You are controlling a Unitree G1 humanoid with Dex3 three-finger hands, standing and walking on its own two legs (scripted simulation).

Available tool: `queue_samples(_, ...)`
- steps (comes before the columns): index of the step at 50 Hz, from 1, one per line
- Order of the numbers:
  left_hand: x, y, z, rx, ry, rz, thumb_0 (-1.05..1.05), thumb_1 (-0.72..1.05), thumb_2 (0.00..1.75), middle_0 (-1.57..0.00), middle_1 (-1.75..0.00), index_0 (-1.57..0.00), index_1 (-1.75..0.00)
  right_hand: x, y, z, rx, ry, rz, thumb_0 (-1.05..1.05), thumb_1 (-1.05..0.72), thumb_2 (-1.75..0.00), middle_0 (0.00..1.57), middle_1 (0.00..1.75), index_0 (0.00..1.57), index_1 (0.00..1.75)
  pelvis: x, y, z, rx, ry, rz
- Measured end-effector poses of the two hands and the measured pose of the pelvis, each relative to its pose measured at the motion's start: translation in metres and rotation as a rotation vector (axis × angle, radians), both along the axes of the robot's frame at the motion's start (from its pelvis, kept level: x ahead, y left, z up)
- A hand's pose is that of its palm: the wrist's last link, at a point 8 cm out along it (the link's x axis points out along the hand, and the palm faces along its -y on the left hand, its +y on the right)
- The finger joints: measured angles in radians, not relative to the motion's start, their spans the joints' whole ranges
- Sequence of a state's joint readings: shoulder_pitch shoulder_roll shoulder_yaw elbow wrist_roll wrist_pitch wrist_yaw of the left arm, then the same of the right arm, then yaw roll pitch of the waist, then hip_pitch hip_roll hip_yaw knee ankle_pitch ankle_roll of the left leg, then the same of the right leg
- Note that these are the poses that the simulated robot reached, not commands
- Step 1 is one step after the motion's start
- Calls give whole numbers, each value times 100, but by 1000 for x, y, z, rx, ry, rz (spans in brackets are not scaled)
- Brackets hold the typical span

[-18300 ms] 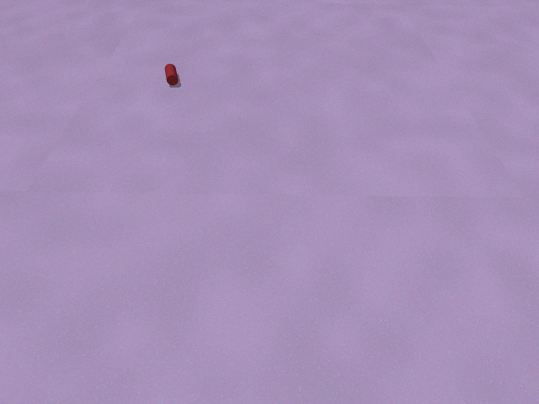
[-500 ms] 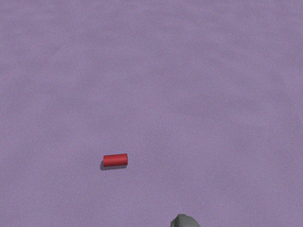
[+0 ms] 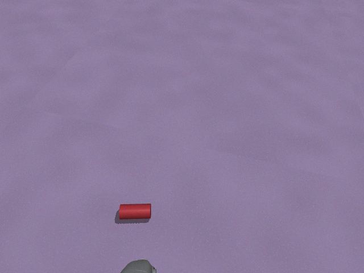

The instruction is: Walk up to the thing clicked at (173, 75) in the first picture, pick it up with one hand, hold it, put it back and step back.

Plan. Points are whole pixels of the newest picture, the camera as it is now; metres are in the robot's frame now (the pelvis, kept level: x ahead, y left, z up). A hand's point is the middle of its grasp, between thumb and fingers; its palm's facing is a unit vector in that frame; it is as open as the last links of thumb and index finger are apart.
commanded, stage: walk up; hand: left
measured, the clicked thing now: (135, 211) +0.48 +0.23 -0.72
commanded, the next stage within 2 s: none
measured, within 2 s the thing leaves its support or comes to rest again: neither
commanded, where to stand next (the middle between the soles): +0.10 -0.01 m, yaw +0 degrees
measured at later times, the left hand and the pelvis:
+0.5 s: hand out of the picture +0.11 +0.25 -0.13, palm faces -0.02 -0.92 -0.39, open 7.4 cm; pelvis +0.04 -0.01 +0.01, yaw -1 degrees
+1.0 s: hand out of the picture +0.13 +0.24 -0.13, palm faces -0.04 -0.95 -0.32, open 7.4 cm; pelvis +0.04 -0.01 +0.03, yaw -1 degrees
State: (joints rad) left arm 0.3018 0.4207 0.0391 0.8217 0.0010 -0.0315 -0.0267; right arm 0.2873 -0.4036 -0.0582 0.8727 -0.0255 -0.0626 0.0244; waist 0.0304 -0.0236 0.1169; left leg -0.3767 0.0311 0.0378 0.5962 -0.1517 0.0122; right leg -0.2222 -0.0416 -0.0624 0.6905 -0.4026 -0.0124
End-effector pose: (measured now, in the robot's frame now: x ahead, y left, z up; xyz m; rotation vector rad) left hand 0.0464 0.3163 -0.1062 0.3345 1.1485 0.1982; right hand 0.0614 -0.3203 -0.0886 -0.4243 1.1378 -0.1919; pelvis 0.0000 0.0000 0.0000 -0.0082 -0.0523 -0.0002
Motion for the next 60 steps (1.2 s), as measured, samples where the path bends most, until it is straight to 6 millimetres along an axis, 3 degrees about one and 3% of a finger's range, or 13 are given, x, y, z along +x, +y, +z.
queue_samples(7,27,-8,-14,-37,57,-1,1,90,89,-20,-30,-20,-30,39,19,6,10,-45,12,1,-90,-90,20,30,20,30,16,2,4,2,10,-12)
queue_samples(13,31,-15,-8,0,62,7,1,90,89,-20,-30,-20,-30,70,16,-7,57,-90,8,1,-90,-90,20,30,20,30,24,-5,1,-17,0,-20)
queue_samples(17,32,-16,3,23,72,11,1,90,89,-20,-30,-20,-30,81,19,-12,104,-92,-9,1,-90,-90,20,30,20,30,31,-10,5,3,1,-17)
queue_samples(26,61,-20,19,35,31,8,1,90,89,-20,-30,-20,-30,74,18,-18,137,-15,-31,1,-90,-90,20,30,20,30,39,-13,15,6,-4,-16)
queue_samples(38,95,-32,18,-18,-1,-22,1,90,89,-20,-30,-20,-30,46,8,-6,91,68,-86,1,-90,-90,20,30,20,30,39,-11,24,-1,-4,-15)
queue_samples(48,84,-31,11,-40,55,-8,1,90,89,-20,-30,-20,-30,38,11,-2,78,103,-98,1,-90,-90,20,30,20,30,41,-8,27,-2,13,-11)
queue_samples(60,60,-23,13,-17,123,45,1,90,89,-20,-30,-20,-30,60,21,-8,109,94,-75,1,-90,-90,20,30,20,30,49,-8,28,-2,22,2)
